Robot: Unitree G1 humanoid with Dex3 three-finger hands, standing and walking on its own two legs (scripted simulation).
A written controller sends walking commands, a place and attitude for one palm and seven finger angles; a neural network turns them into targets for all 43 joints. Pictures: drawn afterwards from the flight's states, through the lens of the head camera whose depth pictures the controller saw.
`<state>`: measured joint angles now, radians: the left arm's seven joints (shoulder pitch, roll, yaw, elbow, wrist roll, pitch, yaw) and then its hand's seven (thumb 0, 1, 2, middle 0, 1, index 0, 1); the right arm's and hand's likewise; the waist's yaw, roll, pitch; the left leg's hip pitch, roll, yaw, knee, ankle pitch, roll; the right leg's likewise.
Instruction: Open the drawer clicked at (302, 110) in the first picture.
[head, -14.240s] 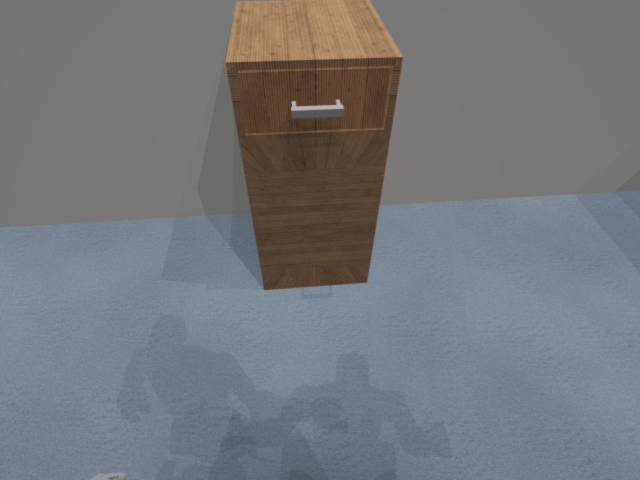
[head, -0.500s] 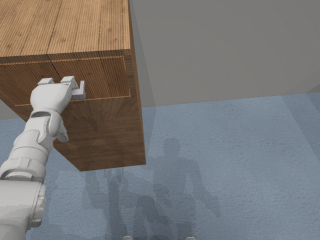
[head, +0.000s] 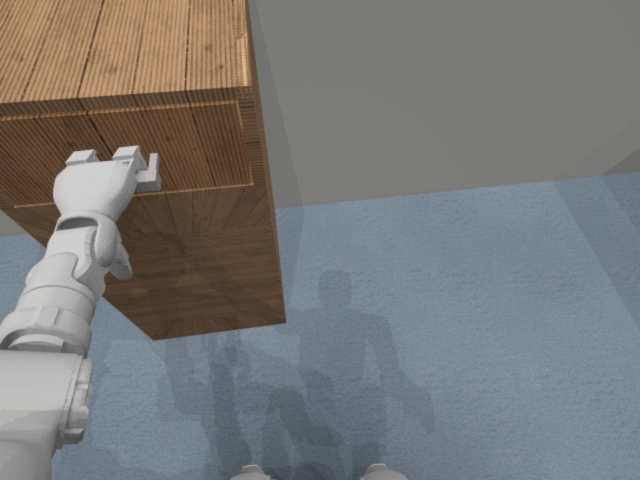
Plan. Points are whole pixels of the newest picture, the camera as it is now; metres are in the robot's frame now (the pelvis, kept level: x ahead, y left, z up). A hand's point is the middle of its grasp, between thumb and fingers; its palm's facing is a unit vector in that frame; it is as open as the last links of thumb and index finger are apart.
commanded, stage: lower the fingers behind the handle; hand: left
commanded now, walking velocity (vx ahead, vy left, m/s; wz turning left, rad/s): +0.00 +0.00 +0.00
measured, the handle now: (112, 173) +0.52 +0.27 +0.04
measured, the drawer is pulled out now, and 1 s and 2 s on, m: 0.00 0.00 0.10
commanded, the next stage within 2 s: close the thumb around the handle in 0.20 s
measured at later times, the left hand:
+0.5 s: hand (116, 214) +0.46 +0.26 +0.02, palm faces -0.07 -0.03 -1.00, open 12.7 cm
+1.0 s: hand (115, 216) +0.46 +0.26 +0.02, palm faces -0.06 -0.04 -1.00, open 5.6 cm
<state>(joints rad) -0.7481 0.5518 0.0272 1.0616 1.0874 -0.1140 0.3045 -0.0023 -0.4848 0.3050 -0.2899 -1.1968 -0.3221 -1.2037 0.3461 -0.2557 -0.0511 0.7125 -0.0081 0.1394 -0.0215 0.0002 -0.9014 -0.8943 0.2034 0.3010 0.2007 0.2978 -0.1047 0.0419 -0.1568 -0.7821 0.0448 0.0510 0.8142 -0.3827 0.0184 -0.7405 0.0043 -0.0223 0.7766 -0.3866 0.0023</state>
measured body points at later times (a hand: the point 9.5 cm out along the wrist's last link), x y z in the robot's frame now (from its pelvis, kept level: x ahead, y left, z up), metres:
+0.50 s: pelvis +0.00 +0.00 +0.00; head +0.10 +0.01 +0.44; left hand +0.46 +0.26 +0.07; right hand +0.02 -0.27 -0.13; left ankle -0.01 +0.11 -0.70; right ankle -0.02 -0.12 -0.70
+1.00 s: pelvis +0.01 +0.00 +0.00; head +0.10 +0.00 +0.44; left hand +0.46 +0.26 +0.08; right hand +0.03 -0.27 -0.13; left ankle -0.01 +0.11 -0.70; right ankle -0.02 -0.12 -0.70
